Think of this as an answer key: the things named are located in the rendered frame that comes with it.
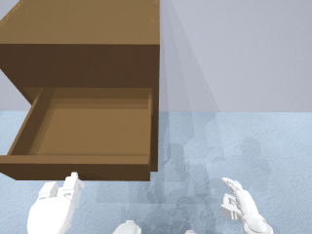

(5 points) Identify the robot right hand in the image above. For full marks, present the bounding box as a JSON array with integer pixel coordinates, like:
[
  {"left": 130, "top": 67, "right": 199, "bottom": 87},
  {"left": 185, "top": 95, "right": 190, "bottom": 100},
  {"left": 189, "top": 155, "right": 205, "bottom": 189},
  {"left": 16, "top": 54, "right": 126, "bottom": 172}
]
[{"left": 220, "top": 177, "right": 258, "bottom": 223}]

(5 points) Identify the handle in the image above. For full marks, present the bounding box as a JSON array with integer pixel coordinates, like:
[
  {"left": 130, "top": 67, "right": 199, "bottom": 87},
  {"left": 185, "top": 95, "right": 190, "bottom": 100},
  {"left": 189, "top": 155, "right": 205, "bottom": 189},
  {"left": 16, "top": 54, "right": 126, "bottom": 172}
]
[{"left": 57, "top": 173, "right": 81, "bottom": 210}]

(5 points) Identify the cabinet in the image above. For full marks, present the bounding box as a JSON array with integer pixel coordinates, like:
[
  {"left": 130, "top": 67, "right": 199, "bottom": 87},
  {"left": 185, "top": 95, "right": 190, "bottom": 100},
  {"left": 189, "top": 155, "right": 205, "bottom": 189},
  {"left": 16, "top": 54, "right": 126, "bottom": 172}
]
[{"left": 0, "top": 0, "right": 160, "bottom": 172}]

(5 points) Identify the left robot thigh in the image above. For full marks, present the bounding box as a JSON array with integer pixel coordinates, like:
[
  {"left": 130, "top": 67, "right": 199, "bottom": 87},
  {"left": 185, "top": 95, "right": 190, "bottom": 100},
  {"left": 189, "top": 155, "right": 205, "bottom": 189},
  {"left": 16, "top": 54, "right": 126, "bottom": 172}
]
[{"left": 113, "top": 222, "right": 141, "bottom": 234}]

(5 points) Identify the drawer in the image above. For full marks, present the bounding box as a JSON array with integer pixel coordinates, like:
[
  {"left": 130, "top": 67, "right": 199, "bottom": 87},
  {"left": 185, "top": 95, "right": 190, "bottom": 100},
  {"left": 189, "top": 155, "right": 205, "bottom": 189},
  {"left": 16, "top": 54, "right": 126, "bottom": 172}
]
[{"left": 0, "top": 87, "right": 153, "bottom": 181}]

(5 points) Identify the robot left hand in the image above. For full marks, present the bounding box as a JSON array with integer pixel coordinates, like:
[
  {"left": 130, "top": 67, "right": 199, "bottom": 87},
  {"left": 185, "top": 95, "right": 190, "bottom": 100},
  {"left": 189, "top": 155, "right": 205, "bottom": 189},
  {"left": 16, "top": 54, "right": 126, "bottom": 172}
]
[{"left": 26, "top": 175, "right": 85, "bottom": 234}]

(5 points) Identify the robot right forearm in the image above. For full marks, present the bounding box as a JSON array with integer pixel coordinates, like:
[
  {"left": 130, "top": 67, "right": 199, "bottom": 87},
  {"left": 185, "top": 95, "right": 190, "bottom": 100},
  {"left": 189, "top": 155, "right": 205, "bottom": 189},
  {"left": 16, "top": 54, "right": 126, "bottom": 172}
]
[{"left": 242, "top": 213, "right": 274, "bottom": 234}]

